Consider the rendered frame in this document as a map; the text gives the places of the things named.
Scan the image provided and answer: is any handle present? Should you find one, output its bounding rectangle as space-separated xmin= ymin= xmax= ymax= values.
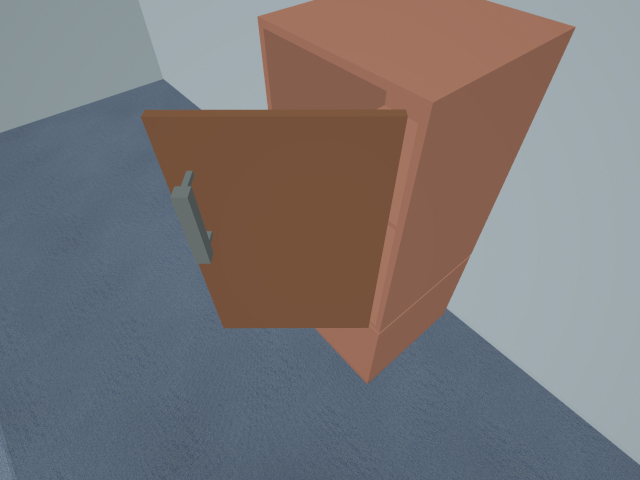
xmin=170 ymin=171 xmax=213 ymax=264

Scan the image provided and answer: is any cupboard door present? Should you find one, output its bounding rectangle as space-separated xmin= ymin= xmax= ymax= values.
xmin=141 ymin=109 xmax=408 ymax=328

